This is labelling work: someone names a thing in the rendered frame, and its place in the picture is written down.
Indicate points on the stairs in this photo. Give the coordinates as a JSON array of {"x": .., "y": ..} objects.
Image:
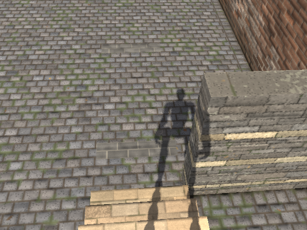
[{"x": 149, "y": 208}]

